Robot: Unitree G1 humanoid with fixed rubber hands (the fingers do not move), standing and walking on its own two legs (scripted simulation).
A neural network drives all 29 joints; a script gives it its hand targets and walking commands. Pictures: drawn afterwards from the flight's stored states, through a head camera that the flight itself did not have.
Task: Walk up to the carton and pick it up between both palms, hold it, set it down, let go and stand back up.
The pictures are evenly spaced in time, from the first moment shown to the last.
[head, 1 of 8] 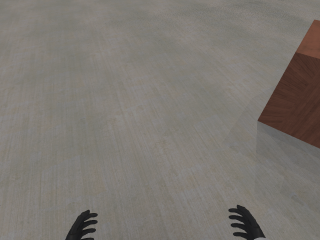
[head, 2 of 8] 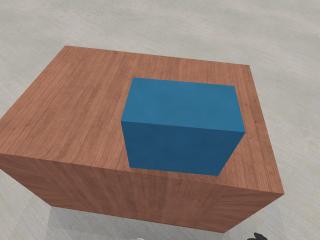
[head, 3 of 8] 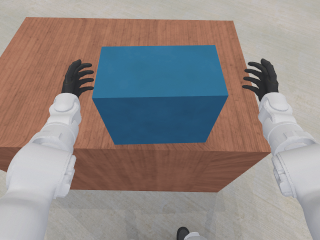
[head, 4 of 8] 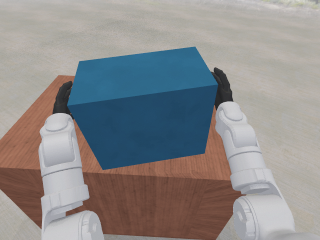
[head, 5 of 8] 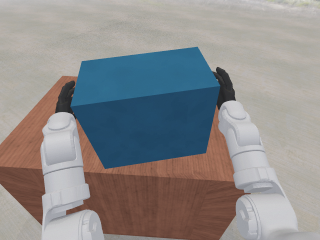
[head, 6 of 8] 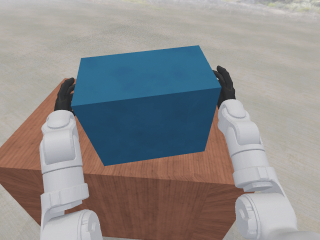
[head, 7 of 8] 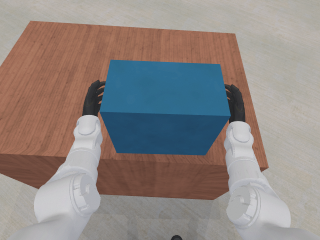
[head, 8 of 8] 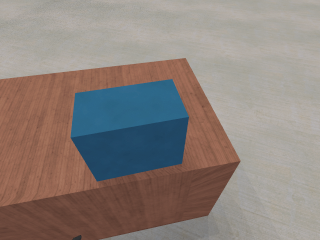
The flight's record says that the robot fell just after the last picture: no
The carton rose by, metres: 0.20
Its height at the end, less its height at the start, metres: +0.00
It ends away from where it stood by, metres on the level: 0.01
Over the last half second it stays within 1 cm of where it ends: yes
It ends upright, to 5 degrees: yes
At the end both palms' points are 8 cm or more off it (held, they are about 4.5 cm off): yes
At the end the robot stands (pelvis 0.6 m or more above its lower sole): yes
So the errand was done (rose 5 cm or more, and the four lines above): yes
